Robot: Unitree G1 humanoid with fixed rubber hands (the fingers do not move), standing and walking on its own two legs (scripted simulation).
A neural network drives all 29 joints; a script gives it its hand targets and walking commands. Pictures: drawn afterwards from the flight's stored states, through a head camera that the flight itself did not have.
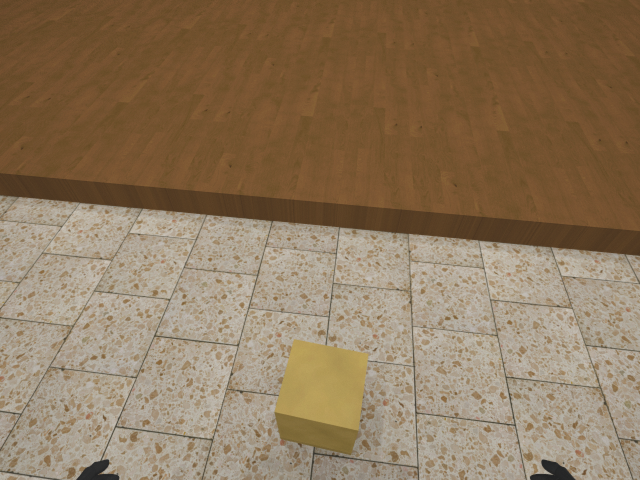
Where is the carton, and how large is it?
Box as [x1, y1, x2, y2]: [274, 339, 367, 454]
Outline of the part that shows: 294,339 274,411 280,437 291,441 350,454 358,430 367,354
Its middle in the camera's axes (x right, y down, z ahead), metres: +0.01 +0.45 +1.11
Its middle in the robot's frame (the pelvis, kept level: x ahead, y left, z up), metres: +0.44 -0.01 -0.66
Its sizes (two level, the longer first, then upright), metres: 0.210 0.200 0.250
